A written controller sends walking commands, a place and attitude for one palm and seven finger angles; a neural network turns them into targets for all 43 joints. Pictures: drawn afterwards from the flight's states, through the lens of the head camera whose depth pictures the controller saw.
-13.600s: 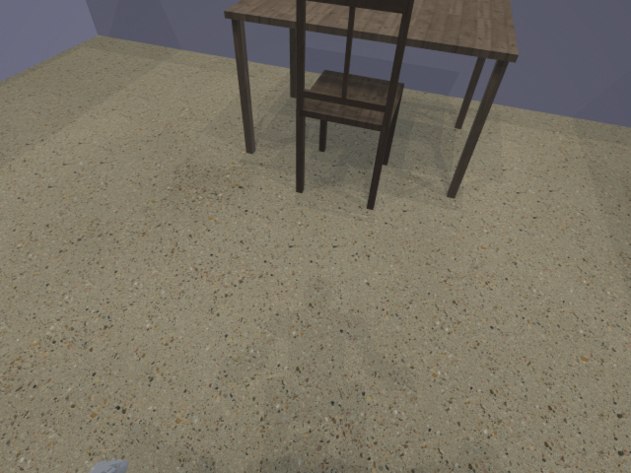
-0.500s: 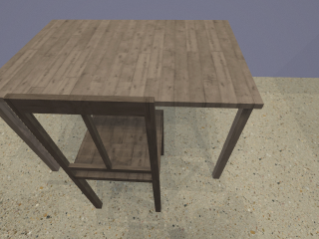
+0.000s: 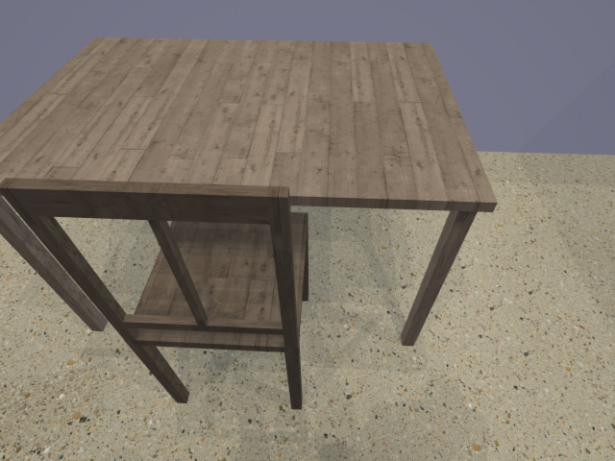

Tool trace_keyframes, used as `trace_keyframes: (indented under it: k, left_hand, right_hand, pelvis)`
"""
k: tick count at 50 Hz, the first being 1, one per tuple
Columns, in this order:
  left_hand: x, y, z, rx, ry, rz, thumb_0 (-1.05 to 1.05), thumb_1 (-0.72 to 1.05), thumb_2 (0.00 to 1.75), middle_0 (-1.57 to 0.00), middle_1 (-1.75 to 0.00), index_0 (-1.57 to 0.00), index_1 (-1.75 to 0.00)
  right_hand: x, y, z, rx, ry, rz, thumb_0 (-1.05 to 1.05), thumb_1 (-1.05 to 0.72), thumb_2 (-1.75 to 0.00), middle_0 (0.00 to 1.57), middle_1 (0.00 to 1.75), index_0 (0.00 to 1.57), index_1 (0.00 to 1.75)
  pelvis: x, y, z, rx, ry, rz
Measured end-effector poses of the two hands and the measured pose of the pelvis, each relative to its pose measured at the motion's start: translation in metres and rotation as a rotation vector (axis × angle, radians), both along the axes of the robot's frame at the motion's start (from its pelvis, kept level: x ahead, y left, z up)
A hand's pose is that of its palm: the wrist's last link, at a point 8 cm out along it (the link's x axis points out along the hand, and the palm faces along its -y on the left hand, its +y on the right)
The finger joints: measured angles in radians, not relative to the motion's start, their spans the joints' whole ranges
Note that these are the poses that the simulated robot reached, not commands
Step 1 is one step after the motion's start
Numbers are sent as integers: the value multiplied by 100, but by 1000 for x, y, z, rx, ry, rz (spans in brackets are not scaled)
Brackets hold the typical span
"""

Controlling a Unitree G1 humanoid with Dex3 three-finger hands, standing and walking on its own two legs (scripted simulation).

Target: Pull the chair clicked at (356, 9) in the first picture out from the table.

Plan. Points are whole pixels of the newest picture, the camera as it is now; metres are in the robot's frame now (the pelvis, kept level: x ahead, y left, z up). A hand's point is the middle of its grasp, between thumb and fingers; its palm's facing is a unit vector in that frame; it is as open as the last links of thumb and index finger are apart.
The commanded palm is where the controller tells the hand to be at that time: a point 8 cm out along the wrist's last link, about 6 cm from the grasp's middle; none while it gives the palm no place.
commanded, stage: look again from close up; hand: left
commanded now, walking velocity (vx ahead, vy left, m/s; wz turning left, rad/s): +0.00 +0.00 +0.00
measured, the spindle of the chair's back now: (183, 277) +0.42 +0.25 -0.07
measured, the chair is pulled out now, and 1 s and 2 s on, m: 0.00 0.00 0.00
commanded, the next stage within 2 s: raise the hand toward the chair's back in 1.22 s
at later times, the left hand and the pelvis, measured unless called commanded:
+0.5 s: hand out of the picture -0.02 +0.17 -0.17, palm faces +0.02 -0.98 -0.18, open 7.3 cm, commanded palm none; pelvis -0.01 +0.00 +0.00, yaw +0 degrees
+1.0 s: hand out of the picture -0.03 +0.17 -0.18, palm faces +0.02 -0.99 -0.16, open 7.3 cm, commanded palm none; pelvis -0.01 +0.01 +0.00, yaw -1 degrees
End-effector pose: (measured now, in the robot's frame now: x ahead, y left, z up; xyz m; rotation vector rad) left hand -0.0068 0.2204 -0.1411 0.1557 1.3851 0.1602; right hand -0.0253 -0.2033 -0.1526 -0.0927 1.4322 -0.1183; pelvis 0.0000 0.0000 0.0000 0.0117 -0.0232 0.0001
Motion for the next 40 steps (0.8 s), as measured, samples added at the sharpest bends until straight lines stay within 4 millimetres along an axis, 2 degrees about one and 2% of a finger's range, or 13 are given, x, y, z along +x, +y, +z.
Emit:
trace_keyframes:
  k: [14, 40]
  left_hand:
    - [-10, -3, -2, -14, 12, 3, 1, 92, 90, -20, -30, -20, -30]
    - [-25, -7, -6, -44, 33, 8, 1, 91, 90, -20, -30, -20, -30]
  right_hand:
    - [-21, 7, 2, 5, 34, -20, 0, -91, -90, 20, 30, 20, 30]
    - [-30, 22, 3, 12, 34, -42, 0, -91, -90, 20, 30, 20, 30]
  pelvis:
    - [-4, 2, 0, -1, -3, -4]
    - [-9, 9, 0, -3, -1, -12]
